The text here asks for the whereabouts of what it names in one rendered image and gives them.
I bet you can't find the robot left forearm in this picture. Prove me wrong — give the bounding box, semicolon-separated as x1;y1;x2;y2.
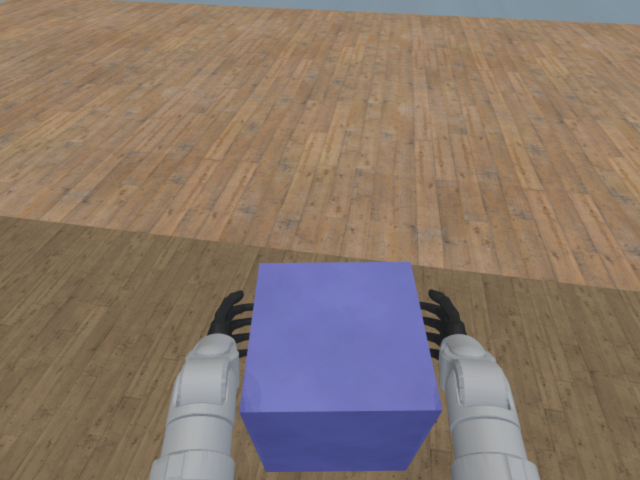
149;333;239;480

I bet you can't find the robot right forearm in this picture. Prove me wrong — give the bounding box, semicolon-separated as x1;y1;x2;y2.
439;334;540;480

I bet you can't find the robot left hand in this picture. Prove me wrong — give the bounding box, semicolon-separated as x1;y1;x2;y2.
207;290;254;358

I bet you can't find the robot right hand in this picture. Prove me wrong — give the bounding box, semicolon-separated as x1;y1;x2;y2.
419;289;467;361

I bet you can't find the carton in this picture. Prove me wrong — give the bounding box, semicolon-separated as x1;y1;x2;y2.
239;262;442;472

